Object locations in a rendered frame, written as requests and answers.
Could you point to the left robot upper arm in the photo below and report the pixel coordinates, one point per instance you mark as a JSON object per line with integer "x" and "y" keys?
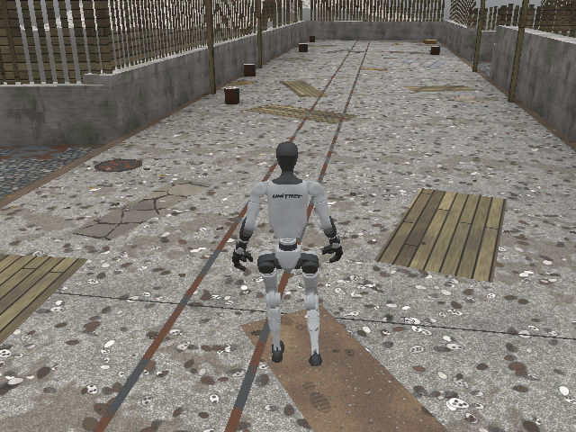
{"x": 254, "y": 204}

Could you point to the robot left hand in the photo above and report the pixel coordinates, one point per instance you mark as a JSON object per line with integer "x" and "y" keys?
{"x": 236, "y": 257}

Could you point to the left robot forearm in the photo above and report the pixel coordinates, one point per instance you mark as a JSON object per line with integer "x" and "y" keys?
{"x": 243, "y": 239}

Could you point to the robot torso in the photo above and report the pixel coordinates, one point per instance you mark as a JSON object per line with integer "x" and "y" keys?
{"x": 287, "y": 211}

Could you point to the robot right hand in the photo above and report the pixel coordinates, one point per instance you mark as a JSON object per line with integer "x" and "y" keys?
{"x": 329, "y": 249}

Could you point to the robot right foot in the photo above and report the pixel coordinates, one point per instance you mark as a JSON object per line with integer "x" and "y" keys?
{"x": 315, "y": 359}

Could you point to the right robot upper arm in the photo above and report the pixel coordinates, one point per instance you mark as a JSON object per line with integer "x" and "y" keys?
{"x": 321, "y": 205}

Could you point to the right robot forearm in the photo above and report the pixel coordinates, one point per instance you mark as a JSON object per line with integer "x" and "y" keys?
{"x": 332, "y": 235}

